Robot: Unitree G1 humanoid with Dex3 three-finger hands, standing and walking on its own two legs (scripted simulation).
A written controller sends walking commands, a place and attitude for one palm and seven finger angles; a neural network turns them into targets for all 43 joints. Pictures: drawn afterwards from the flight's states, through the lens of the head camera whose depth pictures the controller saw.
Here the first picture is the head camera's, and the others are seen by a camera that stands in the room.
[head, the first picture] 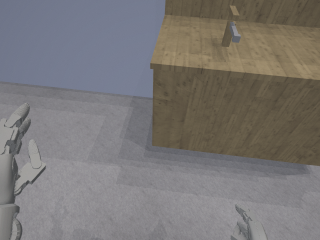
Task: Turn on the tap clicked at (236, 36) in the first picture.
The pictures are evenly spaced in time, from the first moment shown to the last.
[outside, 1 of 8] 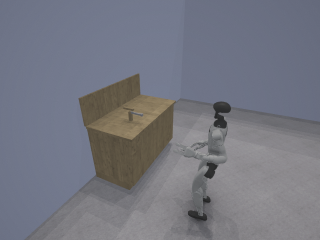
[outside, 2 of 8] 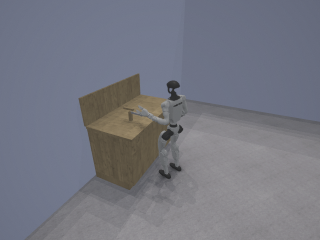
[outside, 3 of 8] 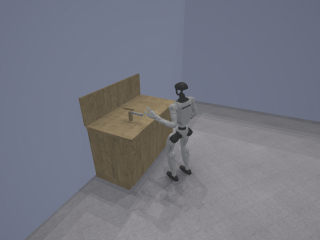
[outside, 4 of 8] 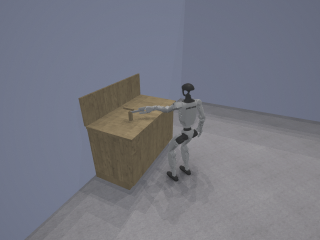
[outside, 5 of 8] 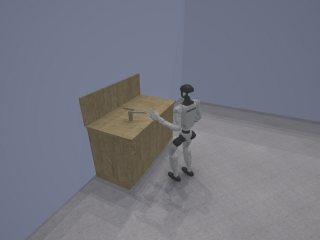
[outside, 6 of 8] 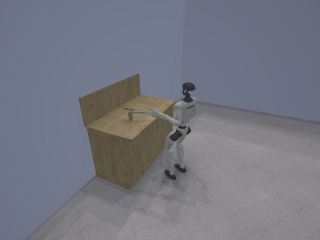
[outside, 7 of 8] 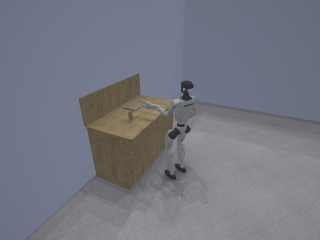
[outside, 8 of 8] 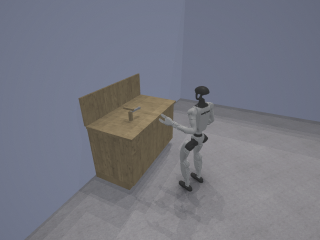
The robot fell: no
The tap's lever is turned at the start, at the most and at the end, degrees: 0 81 81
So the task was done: no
